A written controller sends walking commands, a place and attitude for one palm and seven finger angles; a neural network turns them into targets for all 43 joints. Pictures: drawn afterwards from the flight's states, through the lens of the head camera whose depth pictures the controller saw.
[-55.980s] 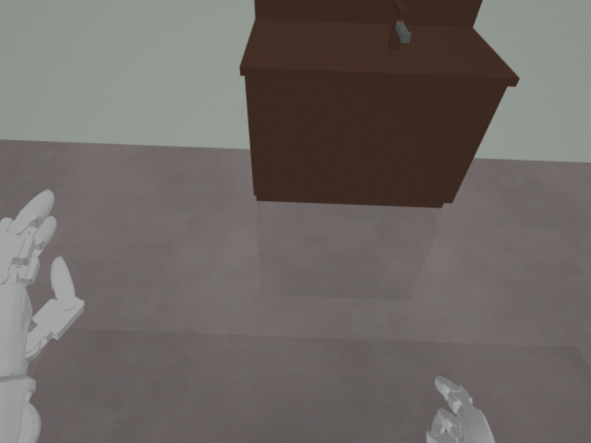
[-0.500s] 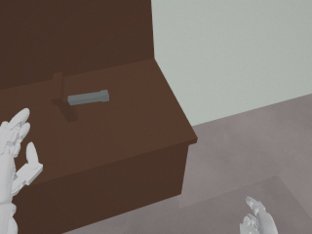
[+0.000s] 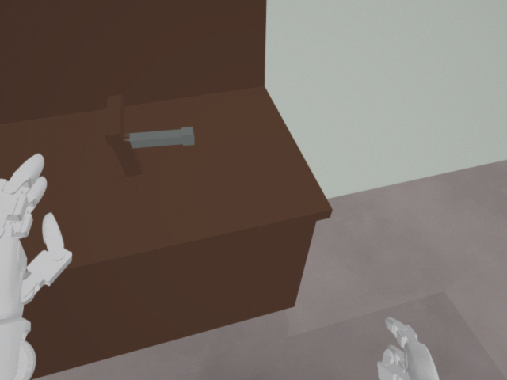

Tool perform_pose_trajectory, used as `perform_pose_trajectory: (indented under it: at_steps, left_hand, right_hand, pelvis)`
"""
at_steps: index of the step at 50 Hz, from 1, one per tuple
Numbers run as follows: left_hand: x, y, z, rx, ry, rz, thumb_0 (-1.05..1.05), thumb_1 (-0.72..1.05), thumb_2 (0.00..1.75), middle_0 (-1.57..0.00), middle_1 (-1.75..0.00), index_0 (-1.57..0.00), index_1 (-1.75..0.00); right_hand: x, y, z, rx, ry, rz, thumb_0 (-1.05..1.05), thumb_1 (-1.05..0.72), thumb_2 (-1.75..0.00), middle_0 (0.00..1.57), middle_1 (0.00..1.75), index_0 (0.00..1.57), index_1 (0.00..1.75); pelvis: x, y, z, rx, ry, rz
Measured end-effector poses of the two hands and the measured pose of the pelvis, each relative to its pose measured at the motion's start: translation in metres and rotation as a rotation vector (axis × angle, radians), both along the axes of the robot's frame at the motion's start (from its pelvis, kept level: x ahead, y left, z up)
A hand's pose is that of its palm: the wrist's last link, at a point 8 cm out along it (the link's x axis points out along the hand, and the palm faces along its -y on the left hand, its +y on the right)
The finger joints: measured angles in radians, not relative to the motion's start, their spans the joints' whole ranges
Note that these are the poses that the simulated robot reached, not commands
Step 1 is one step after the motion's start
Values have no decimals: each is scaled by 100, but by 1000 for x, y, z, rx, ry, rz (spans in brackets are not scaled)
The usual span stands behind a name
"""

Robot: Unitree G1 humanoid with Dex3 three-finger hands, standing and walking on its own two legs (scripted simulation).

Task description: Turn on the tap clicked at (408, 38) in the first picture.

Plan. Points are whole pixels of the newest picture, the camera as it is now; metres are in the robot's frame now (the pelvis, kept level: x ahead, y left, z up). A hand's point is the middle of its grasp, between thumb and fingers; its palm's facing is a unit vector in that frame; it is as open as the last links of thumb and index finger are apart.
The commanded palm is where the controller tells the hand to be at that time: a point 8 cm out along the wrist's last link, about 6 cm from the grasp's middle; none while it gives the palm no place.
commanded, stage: step back with the hand held close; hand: left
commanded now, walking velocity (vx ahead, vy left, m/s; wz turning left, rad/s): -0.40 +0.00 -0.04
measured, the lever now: (187, 136) +0.58 +0.19 +0.05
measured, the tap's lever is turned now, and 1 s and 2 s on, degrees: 82 82 82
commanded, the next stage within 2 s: stop stepping back and stand still in 0.72 s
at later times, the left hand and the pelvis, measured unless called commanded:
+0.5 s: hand (81, 309) +0.16 +0.18 +0.18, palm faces +0.22 -0.87 -0.43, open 7.4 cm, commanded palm +0.10 +0.25 +0.19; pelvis -0.09 -0.02 +0.01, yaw -4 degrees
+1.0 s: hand out of the picture -0.01 +0.18 +0.18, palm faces +0.37 -0.83 -0.41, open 7.4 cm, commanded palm -0.05 +0.22 +0.19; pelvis -0.22 -0.06 +0.02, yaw -2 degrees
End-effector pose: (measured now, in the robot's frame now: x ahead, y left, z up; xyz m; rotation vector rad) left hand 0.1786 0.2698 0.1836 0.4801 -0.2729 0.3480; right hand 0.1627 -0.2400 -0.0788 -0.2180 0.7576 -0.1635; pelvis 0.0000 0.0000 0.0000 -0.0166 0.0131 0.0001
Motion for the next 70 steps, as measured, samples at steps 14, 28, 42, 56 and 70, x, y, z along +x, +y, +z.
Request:
perform_pose_trajectory:
  at_steps: [14, 28, 42, 56, 70]
  left_hand:
    - [-29, 30, 6, -30, -11, 78, 1, 89, 90, -21, -30, -21, -30]
    - [-74, -41, 20, 62, 30, -182, 1, 89, 90, -22, -30, -21, -30]
    - [-161, -56, -6, -33, 95, -89, 1, 89, 90, -21, -30, -21, -30]
    - [-249, -37, 0, -89, 52, 77, 1, 89, 90, -21, -30, -21, -30]
    - [-268, -29, 3, 10, 21, 103, 1, 89, 90, -21, -30, -21, -30]
  right_hand:
    - [-25, 19, 13, -21, 18, 25, 1, -91, -90, 20, 30, 20, 30]
    - [-82, -13, 13, 40, -12, -36, 1, -91, -90, 21, 30, 21, 30]
    - [-186, -65, 21, -49, -69, -81, 1, -91, -90, 20, 30, 20, 29]
    - [-294, -65, 4, -34, 69, -60, 1, -91, -90, 21, 30, 21, 30]
    - [-294, -29, -23, 65, 49, 31, 1, -91, -90, 21, 30, 21, 30]
  pelvis:
    - [-20, 6, 14, -30, 52, -20]
    - [-87, -26, 11, -12, 77, -84]
    - [-183, -46, 4, 33, 17, -66]
    - [-245, -47, 19, 44, 26, 14]
    - [-258, -50, 0, 4, -20, 31]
